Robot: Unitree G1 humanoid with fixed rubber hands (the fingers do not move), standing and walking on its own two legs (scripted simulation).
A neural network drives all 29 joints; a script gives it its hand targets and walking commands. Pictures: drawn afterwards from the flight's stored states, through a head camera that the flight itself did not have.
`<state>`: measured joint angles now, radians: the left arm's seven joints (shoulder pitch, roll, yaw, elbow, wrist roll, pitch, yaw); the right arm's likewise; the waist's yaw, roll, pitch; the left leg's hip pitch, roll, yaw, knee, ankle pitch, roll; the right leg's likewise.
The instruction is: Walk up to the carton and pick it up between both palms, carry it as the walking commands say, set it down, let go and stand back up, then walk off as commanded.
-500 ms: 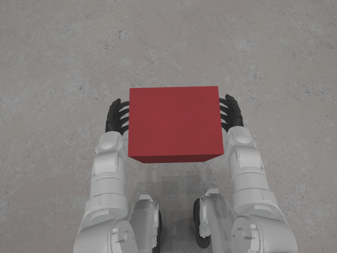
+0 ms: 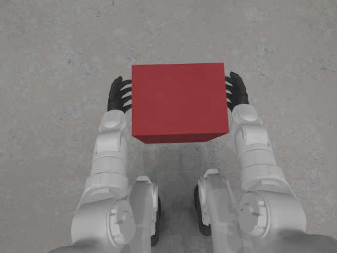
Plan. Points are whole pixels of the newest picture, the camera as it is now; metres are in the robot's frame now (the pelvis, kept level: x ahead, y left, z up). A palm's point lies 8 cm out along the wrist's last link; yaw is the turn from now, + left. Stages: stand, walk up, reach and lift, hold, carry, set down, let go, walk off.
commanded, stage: set down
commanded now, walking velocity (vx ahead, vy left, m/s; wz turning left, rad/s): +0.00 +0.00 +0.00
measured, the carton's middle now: (176, 111) +0.45 -0.02 -0.15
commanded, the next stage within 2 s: none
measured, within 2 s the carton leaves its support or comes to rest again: neither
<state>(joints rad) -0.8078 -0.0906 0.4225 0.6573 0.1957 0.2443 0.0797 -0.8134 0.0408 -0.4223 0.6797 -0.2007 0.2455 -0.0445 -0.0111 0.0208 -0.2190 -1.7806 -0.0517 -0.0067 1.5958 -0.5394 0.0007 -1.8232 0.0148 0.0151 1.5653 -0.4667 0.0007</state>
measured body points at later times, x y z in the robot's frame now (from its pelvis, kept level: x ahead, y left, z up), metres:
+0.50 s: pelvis -0.02 -0.01 -0.07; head +0.26 -0.03 +0.28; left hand +0.47 +0.13 -0.17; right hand +0.47 -0.17 -0.17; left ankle +0.07 +0.11 -0.52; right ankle +0.10 -0.12 -0.52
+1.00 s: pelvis -0.03 -0.01 -0.13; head +0.30 -0.02 +0.18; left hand +0.50 +0.13 -0.26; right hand +0.50 -0.17 -0.26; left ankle +0.07 +0.11 -0.52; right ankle +0.10 -0.12 -0.52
